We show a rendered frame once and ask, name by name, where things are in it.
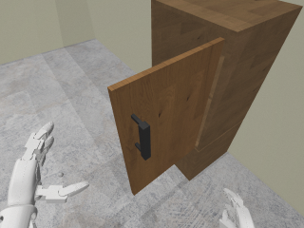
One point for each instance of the robot left hand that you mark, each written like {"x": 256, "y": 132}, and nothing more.
{"x": 23, "y": 188}

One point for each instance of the handle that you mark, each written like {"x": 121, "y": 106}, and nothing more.
{"x": 144, "y": 136}

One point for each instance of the cupboard door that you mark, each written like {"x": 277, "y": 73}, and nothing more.
{"x": 171, "y": 97}

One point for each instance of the left robot forearm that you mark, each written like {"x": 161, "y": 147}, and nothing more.
{"x": 19, "y": 216}

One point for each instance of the robot right hand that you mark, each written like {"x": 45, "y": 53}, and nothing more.
{"x": 241, "y": 215}

